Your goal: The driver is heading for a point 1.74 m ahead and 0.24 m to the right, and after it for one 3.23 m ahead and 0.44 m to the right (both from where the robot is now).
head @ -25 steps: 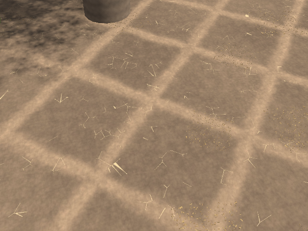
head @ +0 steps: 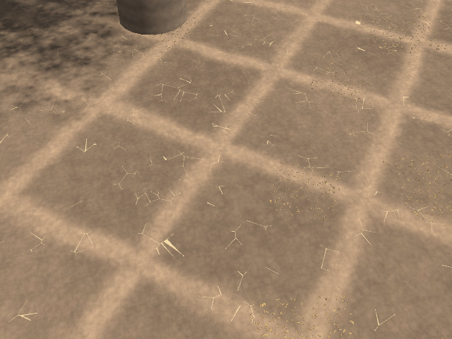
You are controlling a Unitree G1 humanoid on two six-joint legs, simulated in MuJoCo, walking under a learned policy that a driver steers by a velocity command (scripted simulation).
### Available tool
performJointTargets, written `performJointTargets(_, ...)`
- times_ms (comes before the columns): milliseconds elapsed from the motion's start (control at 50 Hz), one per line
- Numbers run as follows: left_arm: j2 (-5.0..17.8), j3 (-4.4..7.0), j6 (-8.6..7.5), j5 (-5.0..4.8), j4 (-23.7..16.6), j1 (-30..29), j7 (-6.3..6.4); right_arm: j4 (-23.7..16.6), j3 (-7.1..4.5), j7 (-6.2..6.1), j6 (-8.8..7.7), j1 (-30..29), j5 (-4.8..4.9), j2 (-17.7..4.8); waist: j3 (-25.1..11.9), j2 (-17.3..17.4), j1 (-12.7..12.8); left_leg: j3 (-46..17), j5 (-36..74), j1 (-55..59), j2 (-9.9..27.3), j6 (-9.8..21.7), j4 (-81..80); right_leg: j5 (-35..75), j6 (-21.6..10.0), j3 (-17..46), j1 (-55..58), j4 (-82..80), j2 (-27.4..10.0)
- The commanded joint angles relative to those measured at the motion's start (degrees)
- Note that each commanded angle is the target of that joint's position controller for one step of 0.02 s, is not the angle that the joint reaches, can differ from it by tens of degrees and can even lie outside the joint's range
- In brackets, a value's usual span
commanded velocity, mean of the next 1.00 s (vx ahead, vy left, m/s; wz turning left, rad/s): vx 0.04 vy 0.00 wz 0.00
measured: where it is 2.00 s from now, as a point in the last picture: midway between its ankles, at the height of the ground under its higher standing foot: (247, 316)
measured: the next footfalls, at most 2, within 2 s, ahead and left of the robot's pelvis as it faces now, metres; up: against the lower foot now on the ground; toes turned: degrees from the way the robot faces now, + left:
left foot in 1.52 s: +0.47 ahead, +0.09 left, +0.00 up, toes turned +2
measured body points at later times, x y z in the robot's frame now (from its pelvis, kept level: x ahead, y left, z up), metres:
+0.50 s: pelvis +0.00 +0.00 +0.00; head +0.01 +0.00 +0.45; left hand +0.02 +0.24 -0.16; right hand -0.01 -0.24 -0.15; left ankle -0.04 +0.11 -0.74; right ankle +0.04 -0.15 -0.74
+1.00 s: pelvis +0.04 -0.02 +0.00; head +0.04 -0.04 +0.45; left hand +0.06 +0.22 -0.15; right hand -0.02 -0.27 -0.16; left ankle -0.04 +0.11 -0.74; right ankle +0.04 -0.13 -0.73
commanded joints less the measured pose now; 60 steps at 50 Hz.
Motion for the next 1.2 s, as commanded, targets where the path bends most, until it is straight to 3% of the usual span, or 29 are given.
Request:
performJointTargets(20, 5.77, 0.76, -0.38, 0.0, -1.03, 0.87, 0.2, -0.67, -0.87, -0.17, -0.41, 3.08, 0.02, -5.53, 0.47, 0.51, -0.02, -2.16, 8.09, -7.77, 2.64, 0.52, -7.06, 7.75, -1.84, 0.0, 5.54, -2.55, -0.38)
performJointTargets(780, 3.78, -0.51, -0.35, -0.21, 0.62, 5.57, 0.4, 3.67, 0.25, -0.27, -0.41, 8.1, 0.28, -3.3, 1.64, 0.33, -0.42, -0.87, 7.83, -8.07, 2.21, 0.24, -6.97, 7.56, -2.2, -0.23, 4.37, -2.45, 0.19)
performJointTargets(800, 3.02, -0.7, -0.29, -0.17, 1.14, 6.54, 0.41, 4.27, 0.35, -0.35, -0.34, 9.2, 0.27, -2.83, 0.3, 0.72, -0.46, -0.61, 2.0, -7.59, 1.86, 0.48, -7.67, 2.4, -2.2, -1.18, 4.98, -2.18, 1.03)
performJointTargets(820, 2.98, -0.66, -0.24, -0.37, 1.23, 6.59, 0.46, 4.4, 0.02, -0.53, -0.16, 9.57, 0.6, -3.67, 1.2, 1.67, -0.67, -1.24, -7.28, -8.39, 1.81, 1.42, -8.51, -5.6, -2.34, -2.87, 3.64, -0.35, 2.66)
performJointTargets(860, 3.31, -0.41, -0.86, -0.61, 0.19, 5.04, 0.33, 3.31, -1.06, -0.91, -0.09, 9.55, 1.29, -7.01, 5.38, 5.64, -1.7, -8.12, -25.76, -10.32, 6.15, 5.4, -12.43, -18.26, -3.05, -5.67, -4.02, 6.16, 4.99)
performJointTargets(880, 2.49, -0.6, -1.78, -0.63, -1.07, 2.91, -0.07, 3.13, -1.69, -0.9, -0.49, 10.97, 1.66, -8.85, 7.37, 8.67, -2.81, -14.89, -30.7, -9.37, 11.17, 8.19, -16.01, -16.37, -3.26, -6.49, -8.7, 11.38, 4.78)
performJointTargets(900, 1.48, -0.91, -2.9, -0.78, -2.18, 1.44, -0.6, 2.79, -2.49, -0.85, -1.04, 10.78, 1.95, -10.77, 9.49, 11.02, -3.21, -21.88, -31.25, -9.93, 16.66, 11.27, -18.67, -12.81, -3.9, -5.41, -11.29, 16.6, 2.49)
performJointTargets(920, 1.59, -0.89, -3.96, -1.14, -2.85, 0.93, -1.2, 2.23, -2.66, -0.8, -1.63, 9.67, 1.84, -10.61, 10.99, 10.77, -2.71, -25.02, -28.52, -9.32, 19.52, 13.05, -19.65, -12.45, -4.85, -3.9, -14.26, 19.21, 0.36)
performJointTargets(960, 2.01, -0.7, -5.7, -1.89, -3.58, 1.76, -2.19, 1.09, -2.49, -0.38, -2.44, 7.31, 1.91, -8.98, 11.26, 9.35, -1.01, -22.3, -19.91, -6.26, 19.1, 11.94, -17.46, -15.64, -6.7, -3.07, -15.08, 14.8, -1.51)
performJointTargets(1000, 2.19, 0.06, -6.53, -2.02, -0.31, 10.0, -2.66, -0.14, -2.41, 0.06, -2.23, 3.98, 2.67, -8.72, 7.75, 6.42, 3.08, -12.9, -12.23, -11.69, 12.92, 8.14, -11.35, -7.04, -6.76, -7.08, 2.57, 0.48, 2.03)
performJointTargets(1020, 3.54, 0.97, -6.43, -1.53, 1.85, 15.63, -2.73, -0.91, -2.28, 0.18, -2.4, 2.98, 2.47, -8.56, 5.09, 3.74, 4.9, -8.6, -3.72, -15.54, 9.3, 6.58, -4.32, -3.39, -6.18, -5.31, 11.55, -0.98, 2.67)
performJointTargets(1040, 7.79, 2.34, -6.42, -1.3, 3.19, 24.24, -2.49, -2.2, -1.4, 0.51, -3.0, 1.2, 1.67, -5.87, 0.89, -7.9, 7.98, -0.34, 1.38, -22.25, 3.05, 3.11, 15.91, -7.23, -9.12, 10.37, 20.49, -8.23, -7.46)
performJointTargets(1060, 13.51, 3.19, -7.01, -1.05, 3.42, 30.42, -3.26, -4.2, -0.58, 0.36, -4.1, 2.23, 2.08, -1.96, -2.97, -20.44, 8.11, 0.93, -11.2, -33.89, -2.84, 1.47, 32.15, -14.87, -17.25, 36.63, 26.95, -18.43, -19.6)
performJointTargets(1080, 8.92, 1.57, -7.83, -0.4, 2.3, 24.75, -3.33, -4.29, -1.16, 0.54, -4.93, 1.59, 3.03, -4.55, 0.76, -10.88, 4.76, -4.76, -10.87, -37.98, 1.06, 2.62, 42.62, -19.15, -18.26, 39.59, 22.63, -19.19, -21.96)
performJointTargets(1100, 6.23, 0.77, -8.27, -0.55, 0.17, 19.01, -3.4, -4.56, -1.32, 1.13, -5.53, 0.34, 3.48, -5.23, 4.55, -6.18, 2.87, -5.66, -4.74, -40.26, 3.92, 4.08, 45.29, -17.67, -16.46, 31.97, 19.02, -18.96, -19.99)
performJointTargets(1120, 5.35, 0.24, -8.31, -0.52, -1.33, 15.17, -3.71, -4.1, -1.56, 1.36, -5.85, 0.27, 3.01, -5.43, 4.79, -3.85, 1.49, -4.57, 0.81, -39.31, 6.18, 4.64, 43.76, -13.12, -14.5, 24.46, 16.95, -19.63, -16.88)
performJointTargets(1160, 3.03, -0.73, -7.63, -0.24, -1.92, 14.53, -3.89, -4.15, -2.9, 1.67, -5.85, -1.36, 2.0, -7.66, 4.56, -3.67, 0.73, -2.33, 7.0, -36.4, 8.46, 4.19, 38.0, 0.7, -11.37, 12.79, 15.66, -20.05, -11.82)
performJointTargets(1200, 3.15, -1.0, -6.95, 0.06, -1.15, 18.33, -3.31, -4.24, -2.85, 2.3, -5.11, -2.39, 1.84, -5.63, 3.35, -4.5, 1.04, 0.11, 9.13, -35.65, 8.57, 2.69, 35.4, 10.97, -11.26, 7.56, 16.15, -19.73, -9.97)
Over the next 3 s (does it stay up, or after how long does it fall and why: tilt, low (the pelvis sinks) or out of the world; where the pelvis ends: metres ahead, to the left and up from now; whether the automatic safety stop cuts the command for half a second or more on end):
stays up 1.12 0.01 0.01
